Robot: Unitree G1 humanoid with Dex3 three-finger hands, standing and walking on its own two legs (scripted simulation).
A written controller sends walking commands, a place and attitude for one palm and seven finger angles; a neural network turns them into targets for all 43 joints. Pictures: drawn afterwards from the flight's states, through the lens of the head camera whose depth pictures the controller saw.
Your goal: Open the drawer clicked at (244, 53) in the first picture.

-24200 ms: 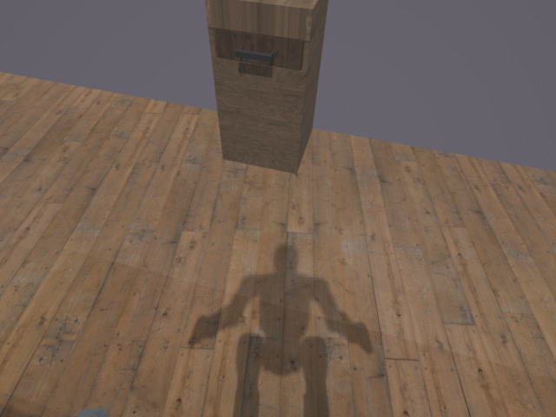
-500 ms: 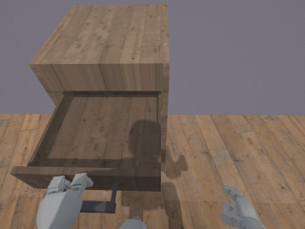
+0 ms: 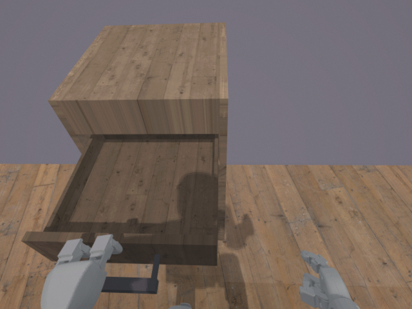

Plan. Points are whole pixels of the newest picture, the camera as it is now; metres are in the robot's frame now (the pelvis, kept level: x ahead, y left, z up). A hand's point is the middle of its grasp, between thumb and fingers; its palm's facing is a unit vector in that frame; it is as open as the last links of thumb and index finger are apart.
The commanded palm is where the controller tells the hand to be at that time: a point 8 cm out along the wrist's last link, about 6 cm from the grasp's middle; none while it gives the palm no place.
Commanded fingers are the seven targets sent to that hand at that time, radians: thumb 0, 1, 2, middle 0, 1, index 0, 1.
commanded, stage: lift the hand off the handle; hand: left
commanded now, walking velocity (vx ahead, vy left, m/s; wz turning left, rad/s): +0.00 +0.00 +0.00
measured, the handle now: (120, 272) +0.20 +0.21 -0.06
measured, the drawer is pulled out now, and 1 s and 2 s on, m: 0.30 0.30 0.30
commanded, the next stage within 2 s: draw the hand back to the body in 1.10 s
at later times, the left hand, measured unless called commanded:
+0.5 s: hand (93, 280) +0.16 +0.21 +0.05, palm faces +0.02 -0.15 -0.99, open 13.8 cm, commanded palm +0.13 +0.20 +0.11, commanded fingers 0.00 -0.50 0.30 -0.30 -1.20 -0.30 -1.20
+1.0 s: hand (86, 270) +0.17 +0.20 +0.08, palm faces +0.04 -0.14 -0.99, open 13.8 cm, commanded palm +0.14 +0.20 +0.14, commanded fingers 0.00 -0.50 0.30 -0.30 -1.20 -0.30 -1.20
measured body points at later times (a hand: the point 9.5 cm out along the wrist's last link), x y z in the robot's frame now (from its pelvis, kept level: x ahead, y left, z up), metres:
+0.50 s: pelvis +0.00 -0.01 +0.02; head +0.01 -0.04 +0.46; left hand +0.15 +0.21 +0.10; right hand +0.21 -0.22 -0.07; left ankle +0.02 +0.11 -0.67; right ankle -0.03 -0.11 -0.67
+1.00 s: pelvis +0.01 -0.01 +0.03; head +0.01 -0.05 +0.48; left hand +0.16 +0.21 +0.14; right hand +0.22 -0.21 -0.06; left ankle +0.02 +0.11 -0.67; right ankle -0.03 -0.11 -0.67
